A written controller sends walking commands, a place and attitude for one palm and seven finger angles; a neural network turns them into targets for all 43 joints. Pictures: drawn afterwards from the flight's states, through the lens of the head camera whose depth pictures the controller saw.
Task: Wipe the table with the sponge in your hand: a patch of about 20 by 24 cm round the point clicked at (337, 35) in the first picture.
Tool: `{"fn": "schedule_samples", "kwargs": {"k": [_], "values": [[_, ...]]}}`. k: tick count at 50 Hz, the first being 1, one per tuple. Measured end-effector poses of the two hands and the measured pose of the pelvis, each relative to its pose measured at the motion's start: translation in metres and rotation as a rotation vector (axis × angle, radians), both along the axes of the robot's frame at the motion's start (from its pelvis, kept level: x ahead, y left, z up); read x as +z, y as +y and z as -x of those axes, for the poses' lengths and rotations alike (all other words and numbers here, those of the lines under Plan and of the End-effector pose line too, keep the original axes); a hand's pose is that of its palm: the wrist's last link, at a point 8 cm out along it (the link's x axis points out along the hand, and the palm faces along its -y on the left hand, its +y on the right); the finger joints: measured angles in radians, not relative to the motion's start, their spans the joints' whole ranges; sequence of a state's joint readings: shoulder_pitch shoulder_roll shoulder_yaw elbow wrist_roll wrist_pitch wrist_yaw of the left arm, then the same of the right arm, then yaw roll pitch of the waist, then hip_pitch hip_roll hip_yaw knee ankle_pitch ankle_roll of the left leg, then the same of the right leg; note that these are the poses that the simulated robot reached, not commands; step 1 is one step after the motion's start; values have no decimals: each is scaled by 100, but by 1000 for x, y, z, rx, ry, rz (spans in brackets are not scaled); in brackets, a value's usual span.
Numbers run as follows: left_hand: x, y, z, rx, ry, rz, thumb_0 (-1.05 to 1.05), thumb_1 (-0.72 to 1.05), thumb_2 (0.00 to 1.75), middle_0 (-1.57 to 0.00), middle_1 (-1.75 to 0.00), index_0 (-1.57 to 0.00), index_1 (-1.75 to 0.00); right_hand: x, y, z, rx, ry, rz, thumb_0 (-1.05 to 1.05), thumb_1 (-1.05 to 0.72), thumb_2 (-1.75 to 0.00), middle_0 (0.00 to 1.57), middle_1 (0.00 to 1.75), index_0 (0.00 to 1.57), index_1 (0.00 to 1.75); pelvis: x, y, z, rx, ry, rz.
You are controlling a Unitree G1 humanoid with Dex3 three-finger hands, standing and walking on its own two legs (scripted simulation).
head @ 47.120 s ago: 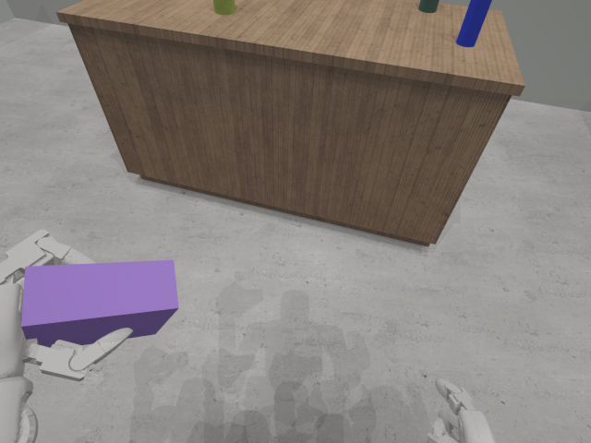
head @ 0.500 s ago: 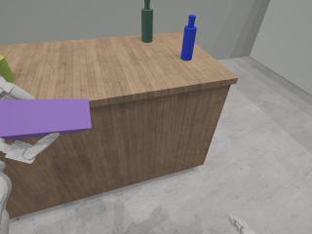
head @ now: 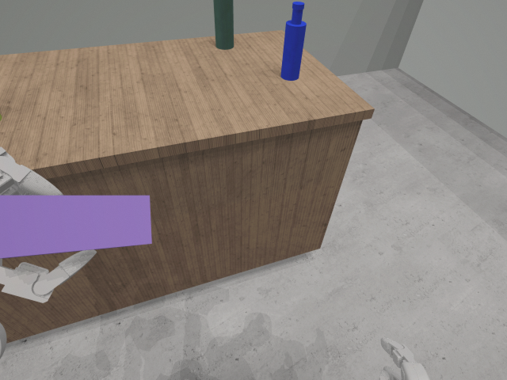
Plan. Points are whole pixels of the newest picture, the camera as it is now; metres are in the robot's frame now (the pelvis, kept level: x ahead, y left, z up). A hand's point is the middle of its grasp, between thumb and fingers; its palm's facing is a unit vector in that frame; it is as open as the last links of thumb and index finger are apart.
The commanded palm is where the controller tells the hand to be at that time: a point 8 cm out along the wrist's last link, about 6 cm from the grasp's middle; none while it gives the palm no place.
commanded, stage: stop stepping back and stand still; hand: left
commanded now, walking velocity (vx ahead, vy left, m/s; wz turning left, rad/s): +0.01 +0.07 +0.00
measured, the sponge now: (96, 226) +0.23 +0.19 +0.21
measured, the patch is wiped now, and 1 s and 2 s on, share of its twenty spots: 0.90 0.90 0.90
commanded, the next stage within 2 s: stand and wait in 0.36 s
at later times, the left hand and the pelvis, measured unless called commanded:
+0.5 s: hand (46, 207) +0.23 +0.23 +0.24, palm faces +0.39 -0.83 -0.40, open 9.4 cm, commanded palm +0.18 +0.29 +0.26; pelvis +0.01 +0.01 +0.00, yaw -1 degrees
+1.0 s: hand (30, 205) +0.23 +0.25 +0.24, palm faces +0.41 -0.82 -0.40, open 9.4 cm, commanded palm +0.17 +0.30 +0.26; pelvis +0.01 +0.02 +0.01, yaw +0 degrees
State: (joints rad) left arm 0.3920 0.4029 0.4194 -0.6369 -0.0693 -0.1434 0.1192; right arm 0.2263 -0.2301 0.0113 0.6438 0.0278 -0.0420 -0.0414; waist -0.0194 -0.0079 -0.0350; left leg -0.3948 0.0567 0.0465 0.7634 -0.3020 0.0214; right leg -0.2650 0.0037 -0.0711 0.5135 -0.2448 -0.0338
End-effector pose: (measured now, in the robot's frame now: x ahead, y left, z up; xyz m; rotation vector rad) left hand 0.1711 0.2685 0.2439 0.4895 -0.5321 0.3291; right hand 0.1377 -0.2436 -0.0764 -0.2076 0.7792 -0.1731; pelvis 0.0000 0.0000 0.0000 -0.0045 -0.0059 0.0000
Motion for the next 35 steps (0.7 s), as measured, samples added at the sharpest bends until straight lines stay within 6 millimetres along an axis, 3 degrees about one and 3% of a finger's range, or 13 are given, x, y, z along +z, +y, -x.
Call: {"fn": "schedule_samples", "kwargs": {"k": [5, 11, 17, 25, 31, 35], "values": [[7, 5, -4, -9, -58, -46, -1, -49, 109, -78, -140, -83, -138, 3, 1, -18, 4, -33, 48, 2, -91, -90, 20, 30, 20, 30, -5, 10, -7, 9, -4, 7], [18, 23, -22, 62, -98, -41, -1, -49, 109, -78, -140, -83, -138, 9, 22, -46, 33, -84, -7, 2, -91, -90, 20, 30, 20, 30, -1, 11, -16, 5, -5, 10], [6, 19, -36, 35, -30, 2, -1, -49, 109, -78, -141, -82, -139, 18, 41, -63, 72, -131, -51, 2, -91, -90, 20, 30, 20, 30, 3, 12, -17, -4, 5, 14], [3, 5, -23, -24, 24, -41, -1, -49, 109, -78, -141, -83, -139, 19, 41, -62, 89, -113, -36, 1, -90, -90, 20, 30, 20, 30, 4, 10, -14, -9, 14, 13], [15, 14, -14, 26, -31, -53, -1, -49, 109, -78, -141, -83, -138, 14, 31, -51, 75, -79, -20, 2, -91, -90, 20, 30, 20, 30, 5, 10, -11, -4, 6, 18], [11, 21, -17, 55, -28, -15, -1, -49, 109, -78, -141, -83, -139, 12, 26, -44, 54, -72, -16, 2, -91, -90, 20, 30, 20, 30, 5, 11, -10, -4, 2, 21]]}}
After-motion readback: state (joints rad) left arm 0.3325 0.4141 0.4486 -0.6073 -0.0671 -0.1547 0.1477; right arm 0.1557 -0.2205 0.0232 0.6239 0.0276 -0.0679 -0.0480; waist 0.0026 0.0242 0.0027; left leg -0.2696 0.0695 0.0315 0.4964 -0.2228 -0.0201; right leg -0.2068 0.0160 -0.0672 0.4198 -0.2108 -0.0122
